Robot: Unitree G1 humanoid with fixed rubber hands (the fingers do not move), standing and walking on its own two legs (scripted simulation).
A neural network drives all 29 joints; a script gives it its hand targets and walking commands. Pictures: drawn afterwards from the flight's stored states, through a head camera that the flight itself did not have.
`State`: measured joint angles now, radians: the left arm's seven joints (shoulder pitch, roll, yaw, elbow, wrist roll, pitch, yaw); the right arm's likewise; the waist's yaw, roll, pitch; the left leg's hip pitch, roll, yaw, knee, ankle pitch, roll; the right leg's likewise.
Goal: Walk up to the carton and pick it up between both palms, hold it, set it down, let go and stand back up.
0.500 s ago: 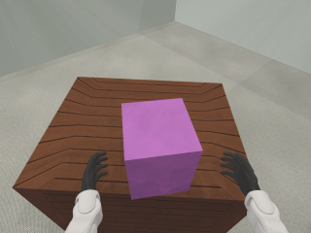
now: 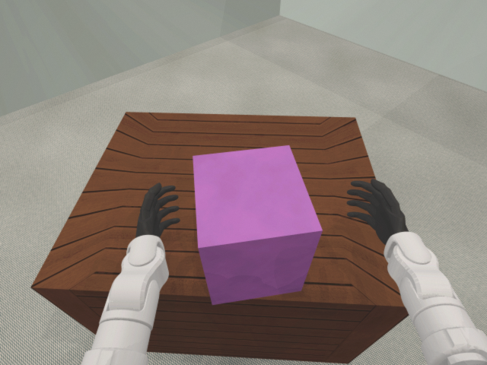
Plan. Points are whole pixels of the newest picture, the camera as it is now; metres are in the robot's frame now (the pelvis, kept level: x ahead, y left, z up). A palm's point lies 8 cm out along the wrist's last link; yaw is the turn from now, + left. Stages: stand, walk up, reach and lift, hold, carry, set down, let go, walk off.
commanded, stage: reach and lift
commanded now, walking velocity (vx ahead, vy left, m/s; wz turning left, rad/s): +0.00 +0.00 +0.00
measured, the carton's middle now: (249, 227) +0.40 +0.05 -0.06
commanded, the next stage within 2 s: none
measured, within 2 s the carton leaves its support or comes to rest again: neither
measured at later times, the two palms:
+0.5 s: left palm (135, 190) +0.33 +0.23 +0.11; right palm (373, 170) +0.42 -0.16 +0.11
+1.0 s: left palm (139, 176) +0.37 +0.23 +0.11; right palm (362, 143) +0.47 -0.14 +0.13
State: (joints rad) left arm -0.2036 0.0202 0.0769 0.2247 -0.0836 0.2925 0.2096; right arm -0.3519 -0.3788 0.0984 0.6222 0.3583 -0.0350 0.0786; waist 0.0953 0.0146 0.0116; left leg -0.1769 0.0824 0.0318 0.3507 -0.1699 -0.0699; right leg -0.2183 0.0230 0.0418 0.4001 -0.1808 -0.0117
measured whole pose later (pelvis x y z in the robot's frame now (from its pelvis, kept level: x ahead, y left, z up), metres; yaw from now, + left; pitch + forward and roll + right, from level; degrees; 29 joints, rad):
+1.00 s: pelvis +0.01 +0.00 +0.00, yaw +2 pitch +8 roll -1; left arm -0.63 0.06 0.19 0.45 -0.05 0.45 0.17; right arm -0.89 -0.39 0.06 0.99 0.35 0.15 0.07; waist 0.14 0.01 -0.09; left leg -0.34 0.08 -0.01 0.37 -0.16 -0.07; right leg -0.34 0.03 0.01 0.36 -0.16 -0.01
